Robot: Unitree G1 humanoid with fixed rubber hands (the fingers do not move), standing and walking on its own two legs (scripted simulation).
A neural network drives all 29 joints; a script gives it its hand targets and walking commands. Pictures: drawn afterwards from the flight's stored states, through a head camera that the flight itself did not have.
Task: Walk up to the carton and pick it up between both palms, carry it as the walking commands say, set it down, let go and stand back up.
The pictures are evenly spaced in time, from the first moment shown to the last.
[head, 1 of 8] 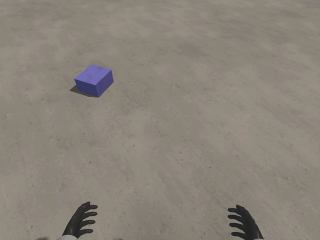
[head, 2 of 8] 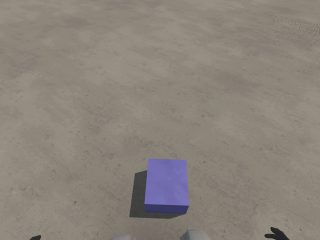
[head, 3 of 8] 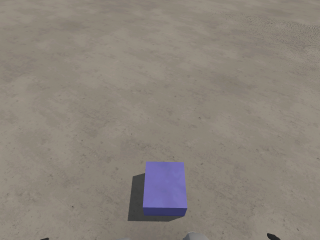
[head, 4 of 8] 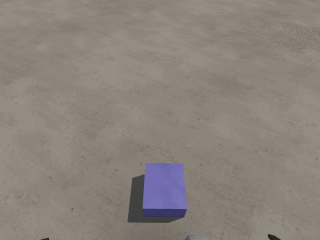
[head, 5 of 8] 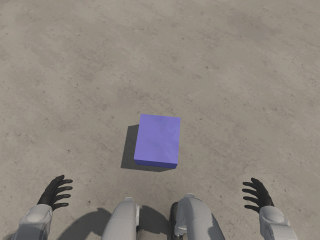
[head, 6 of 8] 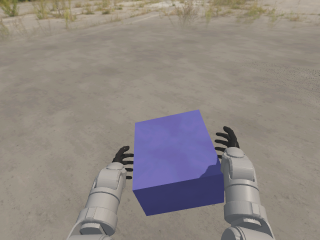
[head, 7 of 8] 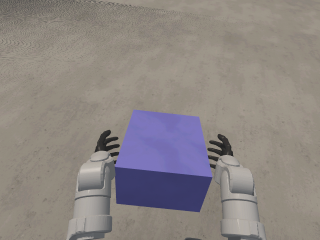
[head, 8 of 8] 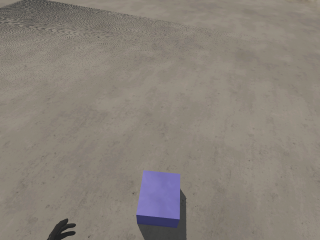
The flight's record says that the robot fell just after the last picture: no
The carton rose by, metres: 0.75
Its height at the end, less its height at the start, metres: +0.00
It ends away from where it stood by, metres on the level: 0.68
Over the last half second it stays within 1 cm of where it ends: yes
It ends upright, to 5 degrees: yes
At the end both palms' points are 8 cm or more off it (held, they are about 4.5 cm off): yes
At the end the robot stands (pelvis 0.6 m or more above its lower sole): yes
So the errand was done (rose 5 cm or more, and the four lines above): yes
